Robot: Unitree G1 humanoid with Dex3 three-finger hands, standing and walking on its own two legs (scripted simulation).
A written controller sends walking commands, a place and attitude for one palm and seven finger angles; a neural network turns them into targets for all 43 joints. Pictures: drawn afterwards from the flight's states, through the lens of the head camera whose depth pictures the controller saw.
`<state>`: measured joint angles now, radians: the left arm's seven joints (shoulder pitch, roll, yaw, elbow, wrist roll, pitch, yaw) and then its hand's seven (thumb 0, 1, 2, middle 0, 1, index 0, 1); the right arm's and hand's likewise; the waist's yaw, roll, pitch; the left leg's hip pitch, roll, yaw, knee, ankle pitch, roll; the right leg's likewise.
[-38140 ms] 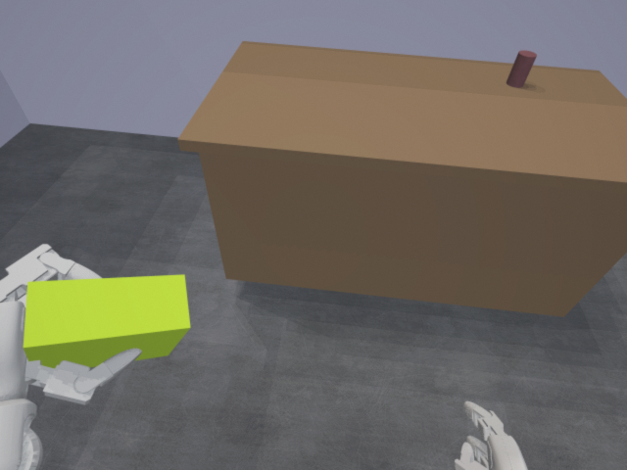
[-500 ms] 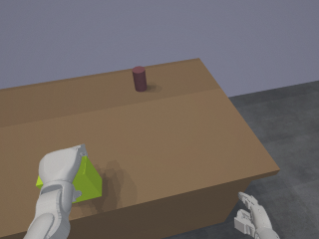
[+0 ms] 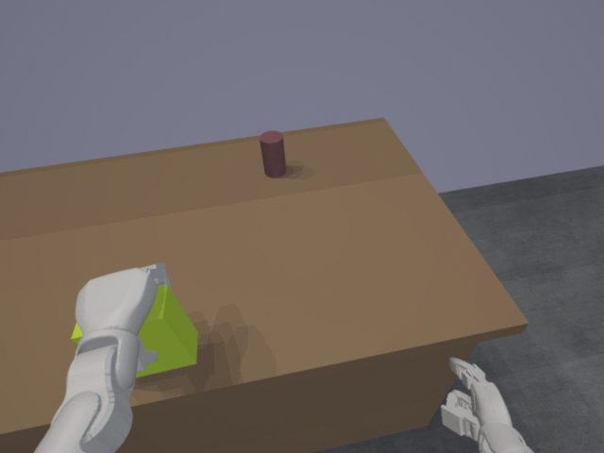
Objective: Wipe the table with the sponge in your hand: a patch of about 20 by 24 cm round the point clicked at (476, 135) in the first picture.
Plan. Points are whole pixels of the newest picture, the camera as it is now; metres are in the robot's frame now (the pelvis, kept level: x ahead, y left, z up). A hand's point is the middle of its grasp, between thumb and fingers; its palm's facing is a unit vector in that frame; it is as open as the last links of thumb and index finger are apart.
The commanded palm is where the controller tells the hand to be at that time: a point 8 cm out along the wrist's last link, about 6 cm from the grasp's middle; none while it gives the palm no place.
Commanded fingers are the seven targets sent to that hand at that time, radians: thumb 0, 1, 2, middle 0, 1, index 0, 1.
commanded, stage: lift the sponge slowly off the table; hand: left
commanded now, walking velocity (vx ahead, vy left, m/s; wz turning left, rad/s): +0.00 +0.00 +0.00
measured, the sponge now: (148, 342) +0.23 +0.27 +0.01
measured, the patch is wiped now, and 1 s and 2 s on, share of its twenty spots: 0.95 0.95 0.95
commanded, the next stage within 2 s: bring the sponge back beside the body in 1.22 s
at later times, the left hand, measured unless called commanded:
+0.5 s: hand (128, 310) +0.23 +0.27 +0.09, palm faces +0.05 -0.10 -0.99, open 9.5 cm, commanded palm +0.21 +0.27 +0.15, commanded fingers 0.00 0.10 1.30 -1.20 -1.60 -1.20 -1.60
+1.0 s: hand (116, 290) +0.24 +0.28 +0.12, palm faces +0.08 -0.09 -0.99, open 9.5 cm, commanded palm +0.21 +0.27 +0.19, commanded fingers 0.00 0.10 1.30 -1.20 -1.60 -1.20 -1.60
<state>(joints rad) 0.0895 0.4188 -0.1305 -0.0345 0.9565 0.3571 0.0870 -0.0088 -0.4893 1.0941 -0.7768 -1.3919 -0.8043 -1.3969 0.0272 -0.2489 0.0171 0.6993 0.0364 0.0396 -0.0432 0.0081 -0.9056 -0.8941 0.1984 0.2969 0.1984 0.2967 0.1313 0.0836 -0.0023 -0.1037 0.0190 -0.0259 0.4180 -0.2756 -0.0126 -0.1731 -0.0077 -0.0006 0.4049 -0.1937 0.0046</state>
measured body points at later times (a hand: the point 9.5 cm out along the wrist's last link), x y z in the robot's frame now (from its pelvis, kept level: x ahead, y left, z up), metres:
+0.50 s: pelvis +0.00 +0.00 +0.00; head -0.02 -0.03 +0.45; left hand +0.23 +0.28 +0.14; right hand +0.24 -0.20 -0.08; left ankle -0.03 +0.13 -0.74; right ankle +0.02 -0.13 -0.74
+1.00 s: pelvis -0.01 +0.00 +0.00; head -0.02 -0.04 +0.45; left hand +0.23 +0.28 +0.17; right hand +0.24 -0.20 -0.08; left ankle -0.03 +0.13 -0.74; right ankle +0.02 -0.13 -0.74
